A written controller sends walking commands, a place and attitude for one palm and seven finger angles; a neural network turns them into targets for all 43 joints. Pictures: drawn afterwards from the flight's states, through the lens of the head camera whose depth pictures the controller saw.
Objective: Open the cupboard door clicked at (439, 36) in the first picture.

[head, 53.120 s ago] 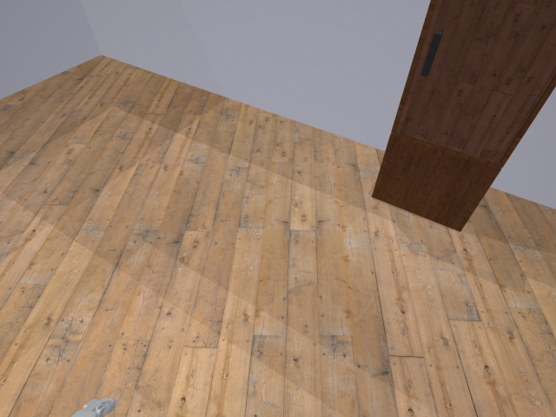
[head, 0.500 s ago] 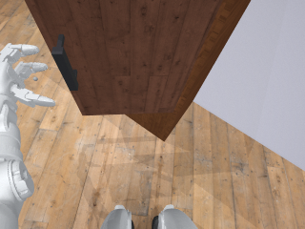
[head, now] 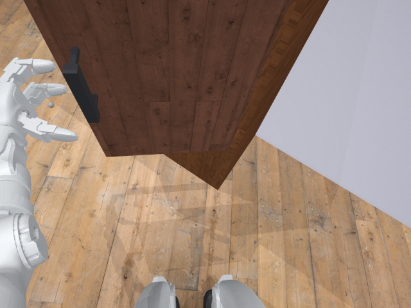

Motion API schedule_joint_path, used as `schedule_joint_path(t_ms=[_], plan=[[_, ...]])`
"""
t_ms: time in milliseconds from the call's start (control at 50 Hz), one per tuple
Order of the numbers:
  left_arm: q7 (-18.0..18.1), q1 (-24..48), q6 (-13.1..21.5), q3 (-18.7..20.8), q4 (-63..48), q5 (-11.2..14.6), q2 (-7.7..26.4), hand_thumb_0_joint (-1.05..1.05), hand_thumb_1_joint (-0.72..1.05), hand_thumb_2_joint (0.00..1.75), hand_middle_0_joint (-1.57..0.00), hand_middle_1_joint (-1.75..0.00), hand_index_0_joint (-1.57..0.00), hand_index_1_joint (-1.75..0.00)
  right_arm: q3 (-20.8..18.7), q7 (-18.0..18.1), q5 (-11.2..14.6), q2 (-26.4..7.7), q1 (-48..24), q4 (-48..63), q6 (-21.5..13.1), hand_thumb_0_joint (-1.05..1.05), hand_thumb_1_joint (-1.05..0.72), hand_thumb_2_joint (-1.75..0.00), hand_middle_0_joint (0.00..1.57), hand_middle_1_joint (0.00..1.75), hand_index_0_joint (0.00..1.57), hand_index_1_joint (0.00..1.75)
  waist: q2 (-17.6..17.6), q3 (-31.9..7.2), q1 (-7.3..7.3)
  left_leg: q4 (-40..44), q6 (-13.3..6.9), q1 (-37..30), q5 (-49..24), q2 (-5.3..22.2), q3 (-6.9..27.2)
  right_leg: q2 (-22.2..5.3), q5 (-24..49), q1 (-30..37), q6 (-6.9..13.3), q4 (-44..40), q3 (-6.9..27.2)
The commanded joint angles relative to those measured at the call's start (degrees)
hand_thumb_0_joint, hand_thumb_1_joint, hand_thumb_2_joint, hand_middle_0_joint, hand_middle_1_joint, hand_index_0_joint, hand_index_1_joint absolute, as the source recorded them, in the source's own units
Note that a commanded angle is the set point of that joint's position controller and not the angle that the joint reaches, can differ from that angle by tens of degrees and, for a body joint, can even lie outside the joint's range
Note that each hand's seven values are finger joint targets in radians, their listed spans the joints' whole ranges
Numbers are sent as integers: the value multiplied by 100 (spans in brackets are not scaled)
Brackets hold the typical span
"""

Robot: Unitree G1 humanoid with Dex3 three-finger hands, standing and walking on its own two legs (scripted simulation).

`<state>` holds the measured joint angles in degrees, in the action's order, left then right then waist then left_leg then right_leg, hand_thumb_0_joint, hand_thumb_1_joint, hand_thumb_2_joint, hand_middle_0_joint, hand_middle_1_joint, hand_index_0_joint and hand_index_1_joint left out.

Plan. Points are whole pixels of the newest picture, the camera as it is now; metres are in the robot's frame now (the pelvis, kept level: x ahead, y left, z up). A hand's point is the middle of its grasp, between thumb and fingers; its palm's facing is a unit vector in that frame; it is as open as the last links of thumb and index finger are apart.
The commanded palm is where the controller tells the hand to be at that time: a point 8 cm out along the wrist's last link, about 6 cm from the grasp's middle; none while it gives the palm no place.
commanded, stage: slide the fingers in behind the handle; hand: left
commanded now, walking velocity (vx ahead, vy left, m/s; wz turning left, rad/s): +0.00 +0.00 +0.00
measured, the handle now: (85, 87) +0.52 +0.21 +0.06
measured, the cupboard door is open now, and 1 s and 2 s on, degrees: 40 38 37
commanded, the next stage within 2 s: close the thumb around the handle in 1.32 s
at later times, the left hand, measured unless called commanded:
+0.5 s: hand (58, 103) +0.47 +0.25 +0.07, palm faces +0.11 -0.99 +0.01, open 14.2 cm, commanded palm +0.46 +0.26 +0.07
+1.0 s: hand (76, 106) +0.47 +0.22 +0.07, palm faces +0.11 -0.99 -0.01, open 15.3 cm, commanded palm +0.45 +0.23 +0.07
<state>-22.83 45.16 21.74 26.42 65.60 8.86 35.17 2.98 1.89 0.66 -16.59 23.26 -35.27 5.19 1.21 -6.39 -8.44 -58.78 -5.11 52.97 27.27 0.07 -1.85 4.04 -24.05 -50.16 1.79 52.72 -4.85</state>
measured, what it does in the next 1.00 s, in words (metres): stands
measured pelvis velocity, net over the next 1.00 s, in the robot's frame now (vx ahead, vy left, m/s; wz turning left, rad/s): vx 0.01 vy -0.01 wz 0.05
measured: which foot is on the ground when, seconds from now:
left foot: down 0.00-1.00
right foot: down 0.00-1.00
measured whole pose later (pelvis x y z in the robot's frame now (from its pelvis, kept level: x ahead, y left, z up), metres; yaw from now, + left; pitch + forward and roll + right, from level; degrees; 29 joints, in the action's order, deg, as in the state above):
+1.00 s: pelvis +0.01 -0.01 +0.00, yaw +3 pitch +21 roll -4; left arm -11.1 46.6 25.0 15.2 64.2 10.0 25.0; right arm 1.5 -0.6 -0.1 -15.2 20.7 -38.8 4.1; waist 1.9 -7.0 -5.3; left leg -58.9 -4.3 52.1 27.3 -1.5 0.6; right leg 2.8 -25.5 -48.5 2.5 53.2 -7.2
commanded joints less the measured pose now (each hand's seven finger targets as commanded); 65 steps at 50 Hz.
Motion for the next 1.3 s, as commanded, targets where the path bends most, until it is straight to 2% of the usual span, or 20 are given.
schedule_joint_path(t_ms=[0, 60, 140, 200, 220, 280, 340, 400, 480, 520, 580, 640, 680, 880, 920, 980, 1040, 1060, 1160, 1280], plan=[[157, 2321, 520, 141, -1605, 132, 1570, 0, -50, 30, -30, -120, -30, -120, -435, 45, -11, -1076, 784, 338, -68, 0, -90, -90, 20, 30, 20, 30, 1157, -2742, 58, 696, 578, -2954, -3300, 283, 870, 24, 1518, 388, 21, -412, 240], [258, 2396, 556, -104, -1404, 169, 1160, 0, -50, 30, -30, -120, -30, -120, -425, 26, -11, -1039, 759, 287, -71, 0, -90, -90, 20, 30, 20, 30, 932, -2401, -63, 710, 564, -2837, -3063, 296, 912, 29, 1364, 227, 21, -424, 205], [369, 2258, 408, -62, -1024, 52, 1246, 0, -50, 30, -30, -120, -30, -120, -409, 24, -4, -1072, 740, 316, -72, 0, -90, -90, 20, 30, 20, 30, 606, -2224, -50, 768, 442, -2297, -2441, 224, 788, -11, 1286, 486, -5, -457, 269], [369, 2401, 497, -203, -1259, -13, 1111, 0, -50, 30, -30, -120, -30, -120, -414, 11, -16, -1028, 736, 318, -68, 0, -90, -90, 20, 30, 20, 30, 943, -2533, -23, 705, 502, -2653, -2823, 223, 803, -8, 1449, 449, 12, -412, 275], [377, 2350, 510, -150, -1277, -10, 1163, 0, -50, 30, -30, -120, -30, -120, -419, 13, -20, -1036, 751, 300, -61, 0, -90, -90, 20, 30, 20, 30, 916, -2557, -10, 689, 520, -2692, -2918, 243, 828, -8, 1477, 423, 19, -397, 259], [346, 2576, 518, -590, -1206, 56, 560, 0, -50, 30, -30, -120, -30, -120, -421, -9, -14, -986, 728, 238, -71, 0, -90, -90, 20, 30, 20, 30, 839, -2398, -160, 669, 557, -2875, -3034, 287, 933, 12, 1375, 120, 8, -407, 213], [388, 2568, 514, -407, -1231, 104, 750, 0, -50, 30, -30, -120, -30, -120, -439, -1, -11, -1027, 711, 221, -76, 0, -90, -90, 20, 30, 20, 30, 761, -2488, -93, 678, 515, -2684, -2769, 240, 882, -4, 1392, 334, 18, -406, 255], [436, 2821, 565, -680, -1370, 55, 436, 0, -50, 30, -30, -120, -30, -120, -451, -27, -30, -983, 704, 128, -100, 0, -90, -90, 20, 30, 20, 30, 1038, -2515, -151, 647, 594, -3017, -2991, 275, 980, -3, 1309, 10, 26, -390, 212], [521, 3013, 530, -934, -1227, -11, 166, 0, -50, 30, -30, -120, -30, -120, -452, -34, -40, -974, 718, 64, -117, 0, -90, -90, 20, 30, 20, 30, 852, -2388, -289, 636, 562, -2902, -2821, 267, 1015, -7, 1254, -85, 17, -386, 203], [548, 2929, 548, -903, -1322, -13, 176, 0, -50, 30, -30, -120, -30, -120, -476, -51, -50, -986, 741, 58, -120, 0, -90, -90, 20, 30, 20, 30, 901, -2546, -229, 643, 576, -3003, -2920, 259, 1031, -15, 1298, -12, 32, -388, 199], [541, 2846, 599, -1243, -1548, 2, -263, 0, -50, 30, -30, -120, -30, -120, -498, -97, -60, -927, 727, 46, -124, 0, -90, -90, 20, 30, 20, 30, 1296, -2789, -183, 612, 706, -3562, -3655, 317, 1130, -7, 1391, -210, 46, -360, 149], [613, 3052, 581, -1474, -1522, 27, -556, 0, -50, 30, -30, -120, -30, -120, -516, -133, -67, -924, 705, -28, -124, 0, -90, -90, 20, 30, 20, 30, 973, -2549, -333, 632, 657, -3424, -3273, 309, 1142, 4, 1289, -263, 25, -427, 133], [680, 3027, 621, -1315, -1466, 2, -363, 0, -50, 30, -30, -120, -30, -120, -528, -120, -63, -951, 717, -52, -130, 0, -90, -90, 20, 30, 20, 30, 785, -2558, -308, 617, 601, -3242, -3128, 274, 1099, 3, 1346, -117, 31, -427, 163], [791, 3012, 747, -1758, -1588, -60, -933, 0, -50, 30, -30, -120, -30, -120, -519, -203, -73, -853, 616, -65, -172, 0, -90, -90, 20, 30, 20, 30, 1032, -2635, -274, 609, 618, -3365, -3277, 226, 1071, -10, 1436, -87, 56, -395, 149], [840, 3006, 716, -1630, -1411, -66, -778, 0, -50, 30, -30, -120, -30, -120, -526, -201, -69, -891, 617, -100, -157, 0, -90, -90, 20, 30, 20, 30, 766, -2433, -328, 618, 566, -3122, -2963, 213, 1040, -9, 1398, -48, 50, -427, 168], [874, 3124, 746, -1516, -1355, -101, -604, 0, -50, 30, -30, -120, -30, -120, -506, -187, -52, -890, 585, -73, -170, 0, -90, -90, 20, 30, 20, 30, 806, -2442, -314, 619, 509, -2913, -2664, 154, 970, -24, 1375, 60, 51, -423, 224], [969, 2996, 636, -739, -1006, 39, 120, 0, -50, 30, -30, -120, -30, -120, -452, -114, -20, -927, 560, -15, -180, 0, -90, -90, 20, 30, 20, 30, 328, -2306, -191, 622, 368, -2145, -2088, 80, 819, -46, 1345, 551, 30, -426, 317], [1040, 2962, 618, -364, -917, 53, 557, 0, -50, 30, -30, -120, -30, -120, -416, -83, -27, -956, 572, 28, -191, 0, -90, -90, 20, 30, 20, 30, 364, -2312, -74, 621, 358, -1960, -2103, 51, 794, -50, 1417, 722, 50, -379, 336], [1210, 2569, 779, -37, -1215, -320, 1096, 0, -50, 30, -30, -120, -30, -120, -365, -119, -83, -855, 615, 310, -210, 0, -90, -90, 20, 30, 20, 30, 657, -2900, 133, 486, 359, -1958, -2793, 40, 645, -60, 2084, 1196, 15, -144, 421], [859, 2340, 693, -379, -1384, 23, 465, 0, -50, 30, -30, -120, -30, -120, -422, -131, 2, -861, 616, 384, -125, 0, -90, -90, 20, 30, 20, 30, 556, -2845, 23, 573, 353, -2194, -2836, 115, 561, -7, 2196, 1248, -28, -324, 414]])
